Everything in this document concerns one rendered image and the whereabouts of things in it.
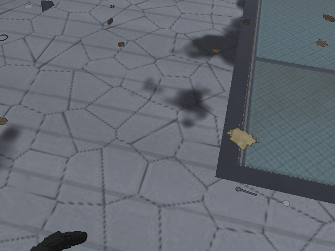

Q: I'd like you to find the left robot hand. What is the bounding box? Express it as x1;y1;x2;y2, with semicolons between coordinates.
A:
30;231;87;251

